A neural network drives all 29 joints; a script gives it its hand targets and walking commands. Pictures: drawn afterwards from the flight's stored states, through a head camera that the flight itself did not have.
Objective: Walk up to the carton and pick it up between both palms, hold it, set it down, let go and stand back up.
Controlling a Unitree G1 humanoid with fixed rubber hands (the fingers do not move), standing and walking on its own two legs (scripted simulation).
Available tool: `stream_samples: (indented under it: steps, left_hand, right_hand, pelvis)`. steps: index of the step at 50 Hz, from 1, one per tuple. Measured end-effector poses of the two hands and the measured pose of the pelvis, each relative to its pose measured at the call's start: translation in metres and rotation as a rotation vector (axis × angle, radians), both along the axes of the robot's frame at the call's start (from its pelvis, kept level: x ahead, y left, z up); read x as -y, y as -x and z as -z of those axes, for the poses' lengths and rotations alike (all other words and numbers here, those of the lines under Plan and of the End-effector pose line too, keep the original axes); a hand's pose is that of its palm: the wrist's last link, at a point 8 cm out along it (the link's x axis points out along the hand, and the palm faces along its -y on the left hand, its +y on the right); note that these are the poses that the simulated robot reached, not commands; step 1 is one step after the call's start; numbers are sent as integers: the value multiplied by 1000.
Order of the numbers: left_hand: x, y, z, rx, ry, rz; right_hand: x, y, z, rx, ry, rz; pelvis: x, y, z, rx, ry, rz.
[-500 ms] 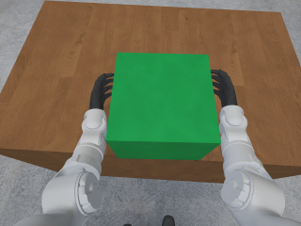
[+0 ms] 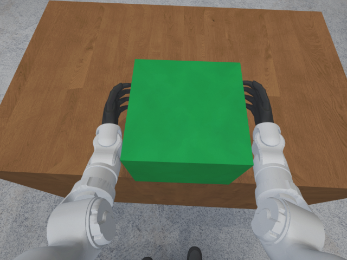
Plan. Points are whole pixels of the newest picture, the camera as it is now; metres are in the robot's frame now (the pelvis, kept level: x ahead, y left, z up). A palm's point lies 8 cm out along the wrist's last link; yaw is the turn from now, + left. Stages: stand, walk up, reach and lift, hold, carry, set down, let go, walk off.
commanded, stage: reach and lift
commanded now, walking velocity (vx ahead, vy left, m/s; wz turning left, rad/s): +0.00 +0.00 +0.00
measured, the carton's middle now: (184, 125) +0.44 -0.04 -0.04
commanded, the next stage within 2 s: none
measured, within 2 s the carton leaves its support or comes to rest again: leaves its support in 1.06 s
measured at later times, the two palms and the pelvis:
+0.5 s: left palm (112, 119) +0.44 +0.13 +0.00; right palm (261, 117) +0.43 -0.21 +0.01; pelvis +0.00 +0.00 +0.00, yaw -1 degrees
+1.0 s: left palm (106, 131) +0.41 +0.14 +0.00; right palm (258, 127) +0.41 -0.20 +0.01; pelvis +0.00 +0.00 +0.00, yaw +0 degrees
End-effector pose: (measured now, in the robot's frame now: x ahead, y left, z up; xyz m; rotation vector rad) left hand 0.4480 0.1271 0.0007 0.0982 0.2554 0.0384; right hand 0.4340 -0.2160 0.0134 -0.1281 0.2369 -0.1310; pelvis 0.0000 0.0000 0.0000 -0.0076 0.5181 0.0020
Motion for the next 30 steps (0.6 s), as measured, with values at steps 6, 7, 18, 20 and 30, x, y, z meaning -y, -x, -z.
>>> stream_samples:
  steps: [6,7,18,20,30]
  left_hand:
    - [0,1,1,2,22,-5]
    - [0,1,0,4,23,-6]
    - [0,4,1,12,51,-17]
    - [0,4,1,11,55,-19]
    - [-2,8,0,21,58,-28]
  right_hand:
    - [0,0,-1,5,15,1]
    - [-1,0,-1,7,15,1]
    - [-2,2,-2,23,8,4]
    - [-2,2,-1,24,7,6]
    - [-4,5,-2,41,2,9]
  pelvis:
    - [-1,4,1,-14,-3,-2]
    - [-2,5,1,-16,-3,1]
    - [-5,6,2,-29,-2,8]
    - [-5,6,2,-31,-2,9]
    - [-3,3,3,-29,2,8]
